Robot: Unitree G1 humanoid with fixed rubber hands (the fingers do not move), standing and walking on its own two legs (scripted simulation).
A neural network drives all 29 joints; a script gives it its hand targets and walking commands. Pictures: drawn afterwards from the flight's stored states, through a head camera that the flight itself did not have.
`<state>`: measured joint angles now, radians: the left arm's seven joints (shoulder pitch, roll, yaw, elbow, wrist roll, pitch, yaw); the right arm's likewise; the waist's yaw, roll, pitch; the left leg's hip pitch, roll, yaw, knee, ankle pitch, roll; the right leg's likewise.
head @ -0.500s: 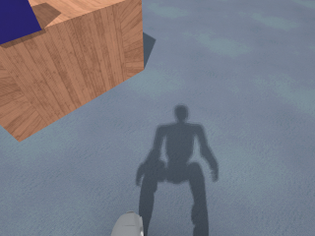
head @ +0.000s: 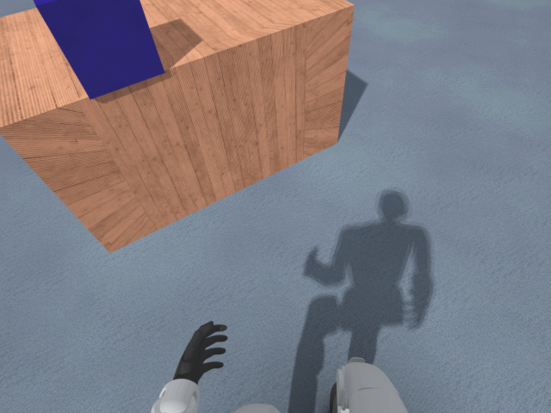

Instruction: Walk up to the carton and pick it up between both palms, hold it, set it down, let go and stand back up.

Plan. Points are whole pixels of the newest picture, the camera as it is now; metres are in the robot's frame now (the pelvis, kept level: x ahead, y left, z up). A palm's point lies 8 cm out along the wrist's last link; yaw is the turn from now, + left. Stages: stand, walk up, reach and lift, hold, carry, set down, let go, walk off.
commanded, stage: walk up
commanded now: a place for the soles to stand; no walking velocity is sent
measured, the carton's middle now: (100, 29) +1.04 +0.46 +0.06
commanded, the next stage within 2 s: none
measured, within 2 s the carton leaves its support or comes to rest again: neither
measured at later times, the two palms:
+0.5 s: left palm (84, 382) +0.19 +0.35 -0.12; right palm (326, 264) +0.35 -0.08 -0.08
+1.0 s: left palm (87, 307) +0.31 +0.36 -0.09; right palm (276, 172) +0.60 +0.00 -0.09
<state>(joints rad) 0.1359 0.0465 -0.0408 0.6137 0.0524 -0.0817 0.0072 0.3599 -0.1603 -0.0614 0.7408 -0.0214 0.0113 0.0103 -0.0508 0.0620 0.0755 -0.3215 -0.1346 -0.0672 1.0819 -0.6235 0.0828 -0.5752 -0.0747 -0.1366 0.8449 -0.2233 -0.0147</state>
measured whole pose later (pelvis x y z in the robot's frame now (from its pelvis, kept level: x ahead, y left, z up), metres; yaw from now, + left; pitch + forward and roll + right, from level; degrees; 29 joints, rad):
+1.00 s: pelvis +0.35 +0.13 +0.02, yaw +30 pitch -1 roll -3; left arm 0.31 0.12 0.03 0.72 0.04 -0.10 0.04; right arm 0.16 -0.20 -0.07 0.69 -0.04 0.01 0.02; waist 0.04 0.09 0.08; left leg -0.63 0.08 0.04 1.08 -0.50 -0.03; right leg -0.29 -0.13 -0.26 0.78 -0.44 0.03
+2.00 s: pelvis +0.55 +0.27 +0.00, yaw +26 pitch -2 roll -1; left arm 0.23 0.20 0.04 0.74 0.02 0.04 0.01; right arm 0.21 -0.07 -0.01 0.65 -0.03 -0.02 -0.03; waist 0.02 -0.03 0.09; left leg -0.52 0.03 0.07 0.92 -0.35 0.04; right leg -0.46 -0.09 -0.03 1.10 -0.62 0.04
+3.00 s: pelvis +0.58 +0.20 +0.03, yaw +26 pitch -2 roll +1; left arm 0.26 0.26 0.08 0.67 0.08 0.08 -0.07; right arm 0.32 -0.03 -0.04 0.75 -0.06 -0.02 -0.10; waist -0.02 -0.12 0.07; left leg -0.40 0.04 -0.05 0.64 -0.21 -0.07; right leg -0.49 -0.01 -0.05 1.10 -0.53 0.00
